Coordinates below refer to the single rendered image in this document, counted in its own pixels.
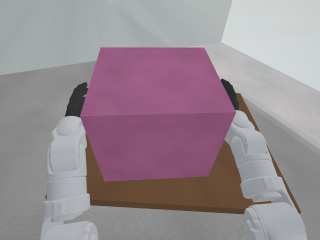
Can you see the left robot forearm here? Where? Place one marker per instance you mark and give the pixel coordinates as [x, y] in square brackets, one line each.
[66, 169]

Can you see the table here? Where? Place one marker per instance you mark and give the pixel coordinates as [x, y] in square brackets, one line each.
[219, 192]

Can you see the robot left hand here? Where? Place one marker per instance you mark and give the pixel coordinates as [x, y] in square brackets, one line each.
[76, 100]

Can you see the carton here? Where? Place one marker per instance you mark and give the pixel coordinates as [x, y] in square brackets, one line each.
[155, 113]

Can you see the right robot forearm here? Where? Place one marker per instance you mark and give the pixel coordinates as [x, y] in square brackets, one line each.
[260, 181]

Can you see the robot left upper arm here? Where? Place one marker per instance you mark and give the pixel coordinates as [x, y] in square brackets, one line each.
[83, 230]

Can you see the robot right upper arm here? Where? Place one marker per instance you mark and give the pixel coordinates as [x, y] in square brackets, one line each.
[273, 221]

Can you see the robot right hand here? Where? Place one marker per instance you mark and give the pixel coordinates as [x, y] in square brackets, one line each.
[231, 93]

